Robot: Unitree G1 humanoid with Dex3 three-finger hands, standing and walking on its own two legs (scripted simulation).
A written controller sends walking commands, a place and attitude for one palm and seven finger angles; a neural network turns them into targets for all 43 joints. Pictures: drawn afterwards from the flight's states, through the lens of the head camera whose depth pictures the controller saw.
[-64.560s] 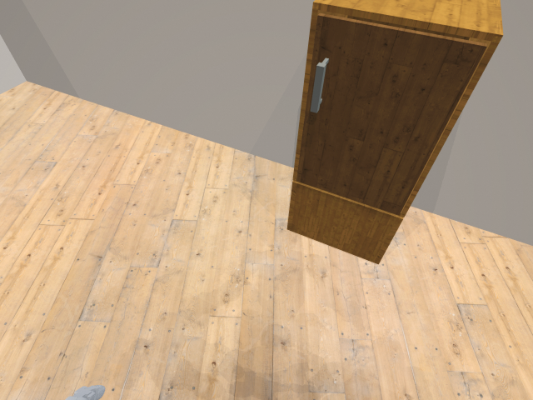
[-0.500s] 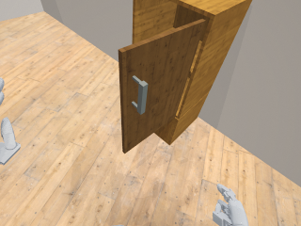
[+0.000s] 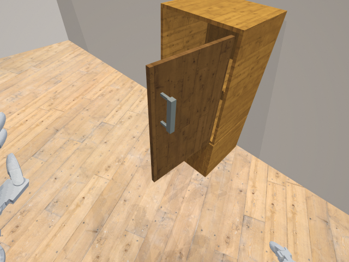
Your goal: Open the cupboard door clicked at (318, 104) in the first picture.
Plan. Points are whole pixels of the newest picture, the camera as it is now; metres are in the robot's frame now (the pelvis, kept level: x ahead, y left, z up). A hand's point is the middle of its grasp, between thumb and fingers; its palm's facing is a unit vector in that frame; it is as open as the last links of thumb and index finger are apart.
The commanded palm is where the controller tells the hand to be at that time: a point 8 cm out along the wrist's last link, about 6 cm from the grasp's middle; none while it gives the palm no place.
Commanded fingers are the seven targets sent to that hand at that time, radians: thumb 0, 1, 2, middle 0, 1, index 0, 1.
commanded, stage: stop stepping back and stand still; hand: left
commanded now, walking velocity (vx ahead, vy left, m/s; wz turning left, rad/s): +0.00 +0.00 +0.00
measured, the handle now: (167, 113) +0.57 +0.05 +0.02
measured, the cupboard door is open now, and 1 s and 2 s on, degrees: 85 85 85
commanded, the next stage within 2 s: let the arm hang, fingers relaxed in 0.24 s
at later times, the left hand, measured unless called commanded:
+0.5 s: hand (58, 250) +0.16 +0.27 -0.06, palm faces +0.09 -0.90 -0.42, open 7.4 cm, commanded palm none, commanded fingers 0.00 0.90 0.90 -0.20 -0.30 -0.20 -0.30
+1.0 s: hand out of the picture -0.08 +0.21 -0.16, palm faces +0.07 -0.97 -0.23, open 7.3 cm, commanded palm none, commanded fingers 0.00 0.90 0.90 -0.20 -0.30 -0.20 -0.30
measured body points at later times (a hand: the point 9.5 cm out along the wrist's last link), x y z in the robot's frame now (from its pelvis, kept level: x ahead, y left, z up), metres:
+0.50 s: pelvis -0.02 +0.02 +0.00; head -0.01 +0.00 +0.45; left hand +0.16 +0.32 -0.03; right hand +0.14 -0.23 -0.12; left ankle +0.01 +0.13 -0.73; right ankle -0.01 -0.09 -0.73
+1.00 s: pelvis -0.03 +0.03 +0.01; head -0.01 +0.02 +0.46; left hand -0.08 +0.26 -0.14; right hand -0.05 -0.18 -0.16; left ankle +0.01 +0.13 -0.73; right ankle -0.01 -0.09 -0.73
